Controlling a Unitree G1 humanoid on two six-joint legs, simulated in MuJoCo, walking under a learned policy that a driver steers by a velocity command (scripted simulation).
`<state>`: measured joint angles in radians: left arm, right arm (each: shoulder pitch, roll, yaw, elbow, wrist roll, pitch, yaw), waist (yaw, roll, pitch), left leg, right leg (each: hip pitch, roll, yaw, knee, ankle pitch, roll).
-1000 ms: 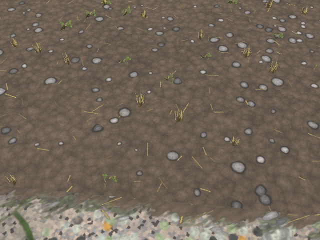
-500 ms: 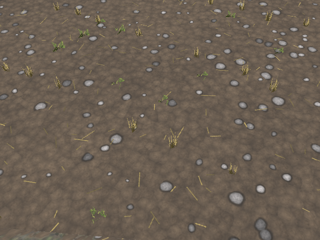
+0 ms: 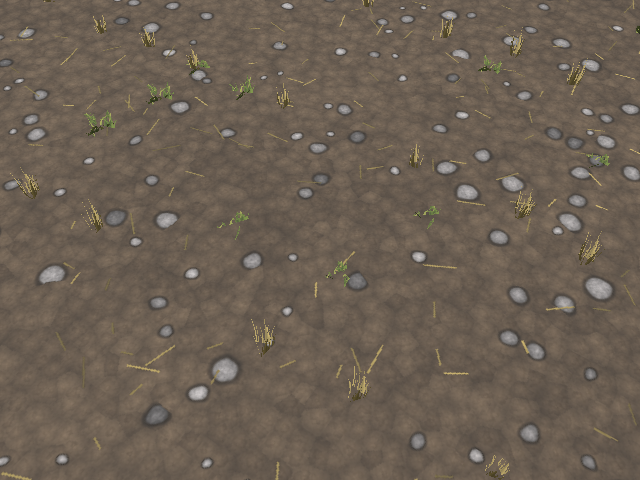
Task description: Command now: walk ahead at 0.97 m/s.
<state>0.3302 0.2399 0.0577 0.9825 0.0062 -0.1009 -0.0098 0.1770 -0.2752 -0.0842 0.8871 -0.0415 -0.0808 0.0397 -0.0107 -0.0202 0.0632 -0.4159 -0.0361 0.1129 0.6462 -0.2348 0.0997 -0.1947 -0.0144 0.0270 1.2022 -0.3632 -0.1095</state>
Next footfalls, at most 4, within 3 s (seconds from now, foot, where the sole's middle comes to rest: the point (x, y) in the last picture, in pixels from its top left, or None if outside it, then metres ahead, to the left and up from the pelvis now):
0.40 right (366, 459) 0.53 -0.08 -0.86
0.72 left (303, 288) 0.98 0.06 -0.86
1.14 right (410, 289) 0.98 -0.23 -0.86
1.54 left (335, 250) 1.11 -0.03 -0.86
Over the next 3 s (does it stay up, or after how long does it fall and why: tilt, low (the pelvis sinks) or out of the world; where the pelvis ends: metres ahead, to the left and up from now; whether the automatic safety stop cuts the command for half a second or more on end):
stays up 1.07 -0.13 -0.08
